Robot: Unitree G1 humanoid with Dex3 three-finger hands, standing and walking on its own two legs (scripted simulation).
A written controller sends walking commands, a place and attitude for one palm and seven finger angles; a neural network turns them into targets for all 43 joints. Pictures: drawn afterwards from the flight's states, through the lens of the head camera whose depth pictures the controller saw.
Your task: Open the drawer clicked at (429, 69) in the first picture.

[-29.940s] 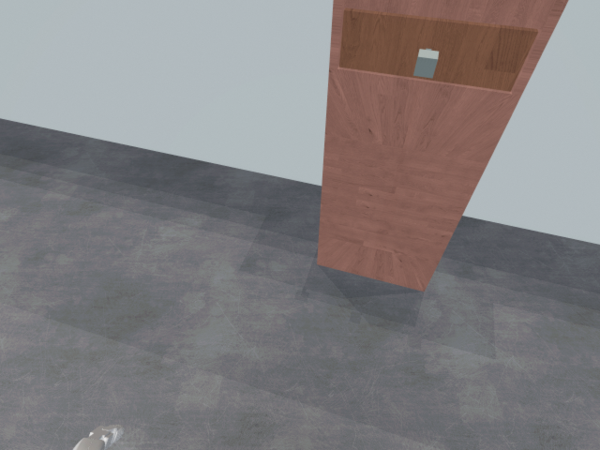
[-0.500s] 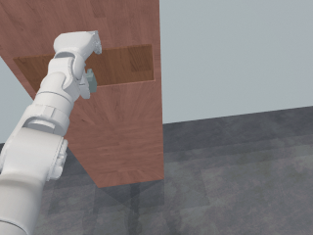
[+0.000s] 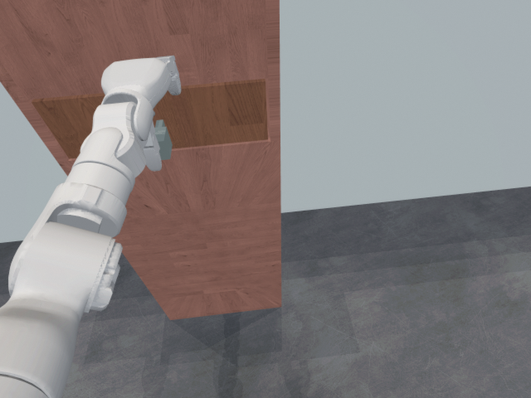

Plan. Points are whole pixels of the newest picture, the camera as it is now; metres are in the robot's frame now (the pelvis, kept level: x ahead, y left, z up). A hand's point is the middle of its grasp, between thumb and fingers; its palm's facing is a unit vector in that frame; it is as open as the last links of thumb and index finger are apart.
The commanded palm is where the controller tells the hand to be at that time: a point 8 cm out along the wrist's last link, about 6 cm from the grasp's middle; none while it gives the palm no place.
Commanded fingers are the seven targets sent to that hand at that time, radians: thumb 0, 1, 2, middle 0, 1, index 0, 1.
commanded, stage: re-aim the fingers above the handle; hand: left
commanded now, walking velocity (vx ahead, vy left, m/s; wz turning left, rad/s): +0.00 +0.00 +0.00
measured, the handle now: (158, 136) +0.52 +0.17 +0.13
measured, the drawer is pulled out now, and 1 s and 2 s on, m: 0.00 0.00 0.00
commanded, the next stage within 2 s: lower the fingers behind the handle in 0.64 s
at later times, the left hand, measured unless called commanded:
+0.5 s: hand (150, 114) +0.49 +0.15 +0.20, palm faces +0.05 -0.04 -1.00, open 13.6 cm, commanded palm +0.47 +0.20 +0.24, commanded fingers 0.00 -0.50 0.30 -0.30 -1.20 -0.30 -1.20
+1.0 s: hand (151, 116) +0.49 +0.15 +0.20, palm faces +0.06 -0.05 -1.00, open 13.6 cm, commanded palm +0.47 +0.20 +0.22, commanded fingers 0.00 -0.50 0.30 -0.30 -1.20 -0.30 -1.20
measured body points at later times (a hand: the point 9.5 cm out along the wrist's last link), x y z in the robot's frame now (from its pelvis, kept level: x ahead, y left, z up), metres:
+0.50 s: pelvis +0.00 +0.00 +0.00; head +0.02 -0.03 +0.45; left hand +0.48 +0.15 +0.25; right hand +0.08 -0.27 -0.13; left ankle +0.02 +0.10 -0.73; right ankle +0.00 -0.08 -0.73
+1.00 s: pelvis +0.02 -0.01 +0.00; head +0.03 -0.03 +0.45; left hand +0.48 +0.15 +0.25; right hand +0.12 -0.27 -0.13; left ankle +0.02 +0.10 -0.73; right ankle +0.00 -0.08 -0.73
